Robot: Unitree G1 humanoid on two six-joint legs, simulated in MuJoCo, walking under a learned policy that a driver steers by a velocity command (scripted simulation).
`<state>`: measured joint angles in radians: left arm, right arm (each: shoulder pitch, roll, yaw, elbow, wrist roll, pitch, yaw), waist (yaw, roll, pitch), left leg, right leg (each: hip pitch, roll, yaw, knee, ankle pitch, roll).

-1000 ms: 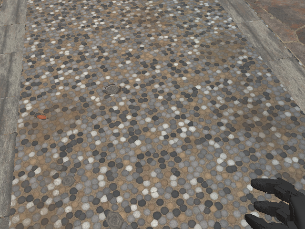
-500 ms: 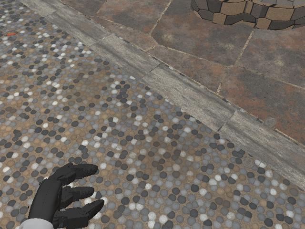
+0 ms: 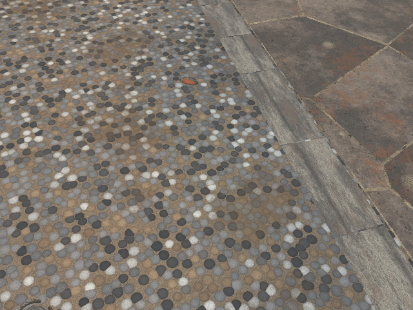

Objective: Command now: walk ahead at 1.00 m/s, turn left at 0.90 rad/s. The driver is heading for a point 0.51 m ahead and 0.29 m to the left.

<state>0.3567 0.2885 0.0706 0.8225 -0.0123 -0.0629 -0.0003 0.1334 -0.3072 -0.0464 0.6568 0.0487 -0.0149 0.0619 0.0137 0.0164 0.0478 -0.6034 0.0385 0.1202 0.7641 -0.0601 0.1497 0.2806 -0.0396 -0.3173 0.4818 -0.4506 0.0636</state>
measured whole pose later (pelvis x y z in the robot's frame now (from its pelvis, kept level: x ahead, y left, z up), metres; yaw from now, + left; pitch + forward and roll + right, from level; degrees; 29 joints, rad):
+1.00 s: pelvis +0.70 +0.21 +0.03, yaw +48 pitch +1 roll -2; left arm 0.28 0.30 0.02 0.80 -0.01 -0.06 0.00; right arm 0.06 -0.27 -0.02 0.61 -0.01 -0.04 0.05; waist 0.04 0.00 0.10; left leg -0.49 -0.07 0.00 0.57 -0.09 0.09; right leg -0.31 -0.02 0.02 1.22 -0.55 0.05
